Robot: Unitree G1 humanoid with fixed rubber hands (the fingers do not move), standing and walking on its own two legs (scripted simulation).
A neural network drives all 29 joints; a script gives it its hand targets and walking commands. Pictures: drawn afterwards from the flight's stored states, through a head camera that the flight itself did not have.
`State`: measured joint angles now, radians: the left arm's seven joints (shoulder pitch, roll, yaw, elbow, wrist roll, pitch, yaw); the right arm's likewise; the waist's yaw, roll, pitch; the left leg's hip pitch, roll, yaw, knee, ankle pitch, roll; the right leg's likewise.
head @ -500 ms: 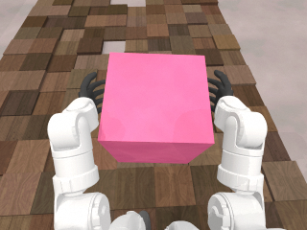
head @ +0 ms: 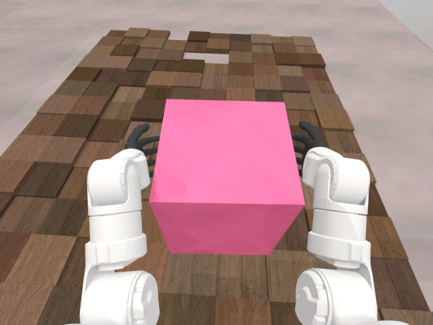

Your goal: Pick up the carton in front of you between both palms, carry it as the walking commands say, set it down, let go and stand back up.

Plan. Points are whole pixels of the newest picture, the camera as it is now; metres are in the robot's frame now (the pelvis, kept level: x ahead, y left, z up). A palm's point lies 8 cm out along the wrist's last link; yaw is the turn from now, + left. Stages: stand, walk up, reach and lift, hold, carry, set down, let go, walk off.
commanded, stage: carry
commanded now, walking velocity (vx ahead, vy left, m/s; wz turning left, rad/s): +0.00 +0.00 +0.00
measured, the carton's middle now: (222, 184) +0.36 +0.02 +0.07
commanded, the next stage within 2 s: none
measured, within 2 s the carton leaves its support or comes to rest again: neither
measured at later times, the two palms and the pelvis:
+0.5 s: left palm (139, 188) +0.30 +0.15 +0.12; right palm (319, 189) +0.31 -0.15 +0.13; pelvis -0.02 +0.00 +0.00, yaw +1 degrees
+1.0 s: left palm (128, 201) +0.28 +0.17 +0.12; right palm (316, 203) +0.28 -0.13 +0.13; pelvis -0.05 +0.01 +0.00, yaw +1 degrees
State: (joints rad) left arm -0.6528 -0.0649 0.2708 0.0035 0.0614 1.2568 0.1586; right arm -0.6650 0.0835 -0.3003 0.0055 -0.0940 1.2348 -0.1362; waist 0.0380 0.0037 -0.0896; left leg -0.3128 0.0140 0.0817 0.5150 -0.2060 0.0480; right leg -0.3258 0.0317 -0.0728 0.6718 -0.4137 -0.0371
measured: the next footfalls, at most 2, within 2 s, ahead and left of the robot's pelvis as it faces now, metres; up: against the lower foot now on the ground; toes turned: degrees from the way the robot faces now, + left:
none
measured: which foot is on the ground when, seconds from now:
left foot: down 0.00-1.00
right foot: down 0.00-1.00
